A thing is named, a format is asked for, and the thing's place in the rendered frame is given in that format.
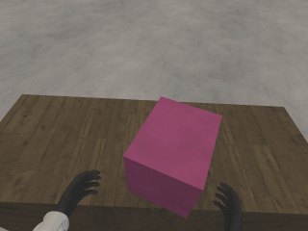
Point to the robot left hand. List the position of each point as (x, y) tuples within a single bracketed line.
[(76, 190)]

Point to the pedestal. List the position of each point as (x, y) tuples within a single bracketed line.
[(47, 140)]

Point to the robot right hand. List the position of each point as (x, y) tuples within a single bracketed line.
[(232, 212)]

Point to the carton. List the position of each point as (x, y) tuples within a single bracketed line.
[(168, 161)]

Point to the left robot forearm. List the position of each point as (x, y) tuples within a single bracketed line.
[(53, 221)]

